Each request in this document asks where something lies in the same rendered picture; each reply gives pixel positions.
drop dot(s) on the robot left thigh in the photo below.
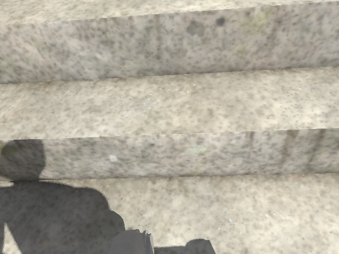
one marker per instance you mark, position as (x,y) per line
(132,242)

